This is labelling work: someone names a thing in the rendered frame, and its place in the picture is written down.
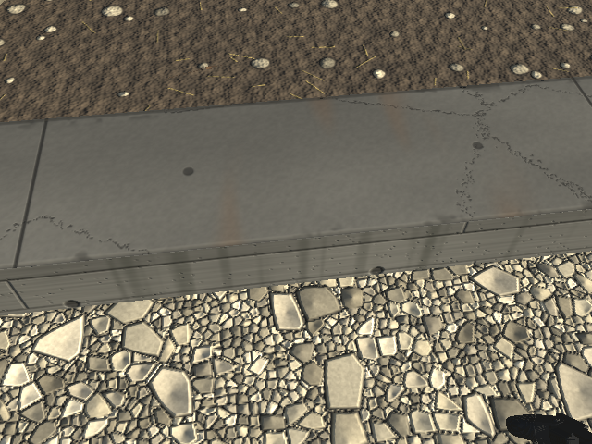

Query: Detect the robot right hand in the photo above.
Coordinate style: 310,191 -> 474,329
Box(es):
506,413 -> 592,444

